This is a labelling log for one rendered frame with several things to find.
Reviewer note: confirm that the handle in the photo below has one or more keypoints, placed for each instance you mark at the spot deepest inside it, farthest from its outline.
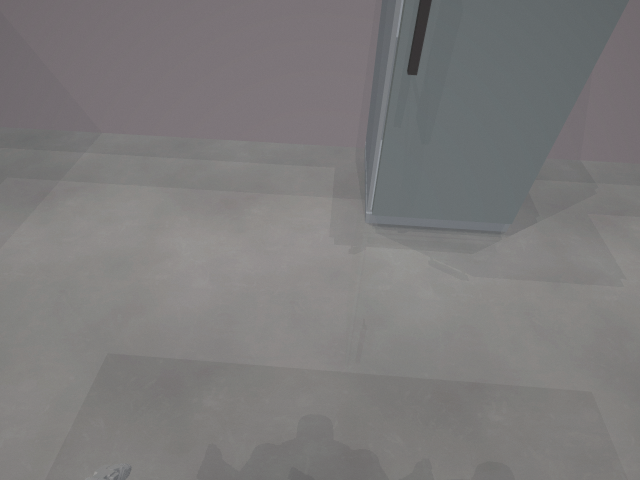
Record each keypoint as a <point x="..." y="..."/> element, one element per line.
<point x="418" y="37"/>

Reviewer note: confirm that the fridge door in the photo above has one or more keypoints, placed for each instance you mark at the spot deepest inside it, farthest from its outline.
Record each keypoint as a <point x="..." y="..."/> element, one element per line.
<point x="466" y="137"/>

